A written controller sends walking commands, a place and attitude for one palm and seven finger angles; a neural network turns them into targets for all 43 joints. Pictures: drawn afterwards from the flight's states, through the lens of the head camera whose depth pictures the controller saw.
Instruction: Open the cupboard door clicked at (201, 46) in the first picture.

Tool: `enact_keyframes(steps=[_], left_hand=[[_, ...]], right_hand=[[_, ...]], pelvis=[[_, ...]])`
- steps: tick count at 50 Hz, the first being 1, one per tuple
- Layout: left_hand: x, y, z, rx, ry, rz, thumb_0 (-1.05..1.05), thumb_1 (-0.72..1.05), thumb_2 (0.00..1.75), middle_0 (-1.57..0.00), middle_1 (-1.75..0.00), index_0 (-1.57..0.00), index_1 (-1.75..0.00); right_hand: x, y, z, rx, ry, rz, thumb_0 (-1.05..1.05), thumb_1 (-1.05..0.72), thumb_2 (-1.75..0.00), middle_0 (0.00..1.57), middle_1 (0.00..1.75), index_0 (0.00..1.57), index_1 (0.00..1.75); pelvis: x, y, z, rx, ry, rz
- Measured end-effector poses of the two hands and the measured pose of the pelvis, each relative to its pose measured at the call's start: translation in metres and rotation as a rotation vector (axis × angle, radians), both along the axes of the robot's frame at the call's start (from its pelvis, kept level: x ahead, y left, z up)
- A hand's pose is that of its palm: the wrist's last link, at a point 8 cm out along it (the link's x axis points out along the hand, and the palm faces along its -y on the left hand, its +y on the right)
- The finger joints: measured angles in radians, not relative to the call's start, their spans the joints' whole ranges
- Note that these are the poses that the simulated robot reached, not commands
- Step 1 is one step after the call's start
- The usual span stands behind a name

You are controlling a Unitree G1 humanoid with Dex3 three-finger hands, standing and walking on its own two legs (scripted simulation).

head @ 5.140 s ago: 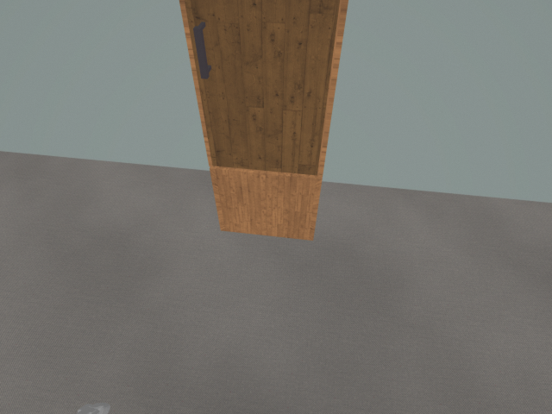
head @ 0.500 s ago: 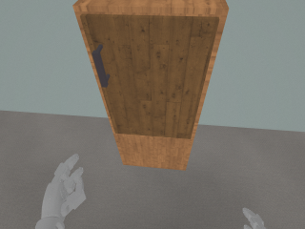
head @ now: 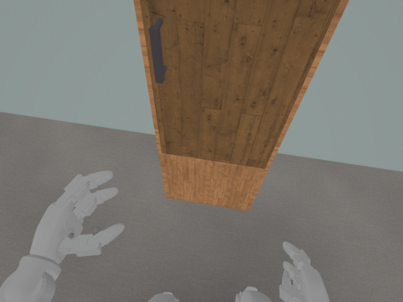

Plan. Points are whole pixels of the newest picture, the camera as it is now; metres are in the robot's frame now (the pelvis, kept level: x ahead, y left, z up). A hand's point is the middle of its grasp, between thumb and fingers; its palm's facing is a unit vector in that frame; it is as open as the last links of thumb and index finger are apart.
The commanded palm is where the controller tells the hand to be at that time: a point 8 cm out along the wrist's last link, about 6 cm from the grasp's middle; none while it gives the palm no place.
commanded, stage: raise the hand with hooked fingers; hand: left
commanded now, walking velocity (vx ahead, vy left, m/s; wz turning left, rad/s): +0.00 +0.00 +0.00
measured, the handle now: (159, 52) +0.62 +0.15 +0.16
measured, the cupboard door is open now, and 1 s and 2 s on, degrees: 0 0 0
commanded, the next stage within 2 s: move the hooked fingers beside the handle in 1.40 s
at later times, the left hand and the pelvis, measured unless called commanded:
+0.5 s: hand (66, 184) +0.27 +0.25 +0.12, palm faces -0.03 -1.00 -0.06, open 13.2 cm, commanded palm +0.25 +0.29 +0.13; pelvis +0.02 +0.01 +0.03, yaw +0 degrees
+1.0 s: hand (58, 135) +0.33 +0.26 +0.18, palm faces -0.04 -1.00 -0.05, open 14.0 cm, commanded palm +0.29 +0.30 +0.17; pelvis +0.03 -0.02 +0.05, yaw -1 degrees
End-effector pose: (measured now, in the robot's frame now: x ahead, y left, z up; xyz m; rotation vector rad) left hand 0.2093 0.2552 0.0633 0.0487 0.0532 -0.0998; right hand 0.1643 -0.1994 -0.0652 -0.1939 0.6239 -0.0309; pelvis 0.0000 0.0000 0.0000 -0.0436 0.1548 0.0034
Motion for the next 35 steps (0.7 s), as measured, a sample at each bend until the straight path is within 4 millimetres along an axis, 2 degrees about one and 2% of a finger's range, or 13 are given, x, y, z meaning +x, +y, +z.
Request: enact_keyframes(steps=[5,9,14,19,27,35], left_hand=[[0.01,0.015,0.011,0.009,0.022,0.02,0.01,0.17,0.59,-0.26,-0.77,-0.25,-0.77],[0.014,0.024,0.022,0.014,-0.007,0.038,0.0,0.08,0.55,-0.26,-0.83,-0.26,-0.83],[0.022,0.03,0.03,0.017,-0.023,0.041,0.0,-0.04,0.5,-0.27,-0.9,-0.27,-0.9],[0.032,0.038,0.041,0.017,-0.036,0.05,0.0,-0.16,0.45,-0.28,-0.98,-0.28,-0.98],[0.05,0.05,0.064,0.014,-0.053,0.069,-0.01,-0.34,0.37,-0.29,-1.1,-0.29,-1.1],[0.066,0.054,0.088,0.015,-0.058,0.07,-0.01,-0.46,0.32,-0.3,-1.17,-0.3,-1.17]], right_hand=[[-0.024,-0.001,0.0,-0.002,0.04,-0.035,0.02,-0.9,-0.9,0.21,0.3,0.2,0.3],[-0.028,-0.015,0.008,-0.049,0.036,-0.047,0.02,-0.9,-0.9,0.21,0.3,0.2,0.3],[-0.018,-0.034,0.023,-0.111,-0.001,-0.058,0.02,-0.9,-0.9,0.21,0.3,0.2,0.3],[0.0,-0.043,0.039,-0.14,-0.053,-0.061,0.02,-0.9,-0.9,0.2,0.3,0.2,0.3],[0.024,-0.037,0.05,-0.113,-0.094,-0.03,0.01,-0.9,-0.9,0.2,0.3,0.2,0.3],[0.027,-0.031,0.045,-0.07,-0.063,-0.015,0.01,-0.9,-0.9,0.2,0.3,0.2,0.3]], pelvis=[[0.003,0.007,0.007,0.005,-0.007,-0.012],[0.006,0.011,0.012,0.006,-0.014,-0.014],[0.01,0.012,0.016,0.004,-0.031,-0.011],[0.015,0.01,0.022,0.003,-0.05,-0.009],[0.021,0.003,0.031,0.005,-0.078,-0.005],[0.025,-0.004,0.038,0.012,-0.094,-0.006]])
